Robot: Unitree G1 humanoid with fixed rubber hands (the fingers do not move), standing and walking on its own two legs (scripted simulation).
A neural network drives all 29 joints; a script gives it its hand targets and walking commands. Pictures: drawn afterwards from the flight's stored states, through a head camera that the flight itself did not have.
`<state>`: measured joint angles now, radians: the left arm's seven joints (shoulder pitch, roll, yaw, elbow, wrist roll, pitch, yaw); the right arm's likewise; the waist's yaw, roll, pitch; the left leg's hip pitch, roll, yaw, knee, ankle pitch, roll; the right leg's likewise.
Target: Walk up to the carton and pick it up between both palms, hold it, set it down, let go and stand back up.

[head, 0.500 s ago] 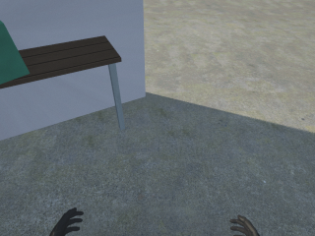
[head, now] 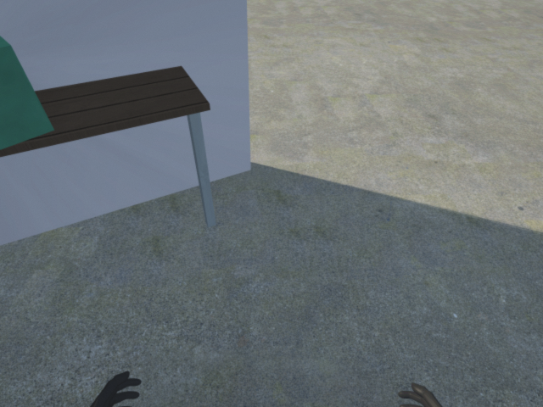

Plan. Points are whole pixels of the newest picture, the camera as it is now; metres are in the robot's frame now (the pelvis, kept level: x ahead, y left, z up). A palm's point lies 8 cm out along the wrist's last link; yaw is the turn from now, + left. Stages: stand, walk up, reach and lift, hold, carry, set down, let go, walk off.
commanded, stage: stand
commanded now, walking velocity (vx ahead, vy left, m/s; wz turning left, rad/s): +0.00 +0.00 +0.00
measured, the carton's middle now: out of the picture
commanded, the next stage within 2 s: walk up in 0.56 s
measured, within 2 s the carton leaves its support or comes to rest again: neither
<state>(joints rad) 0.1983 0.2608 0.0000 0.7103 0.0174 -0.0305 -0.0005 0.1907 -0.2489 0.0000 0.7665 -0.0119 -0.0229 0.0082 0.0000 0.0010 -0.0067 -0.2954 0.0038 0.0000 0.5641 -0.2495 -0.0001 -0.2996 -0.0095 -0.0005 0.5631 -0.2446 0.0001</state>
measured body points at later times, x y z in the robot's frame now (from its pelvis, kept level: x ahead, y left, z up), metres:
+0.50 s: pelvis +0.00 +0.00 +0.00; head -0.01 +0.00 +0.45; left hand +0.13 +0.26 -0.10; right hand +0.12 -0.25 -0.11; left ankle +0.03 +0.12 -0.73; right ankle +0.04 -0.12 -0.73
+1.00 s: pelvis +0.01 +0.05 +0.01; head +0.00 +0.03 +0.46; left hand +0.06 +0.37 -0.08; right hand +0.14 -0.23 -0.10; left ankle +0.00 +0.21 -0.66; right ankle +0.04 -0.12 -0.73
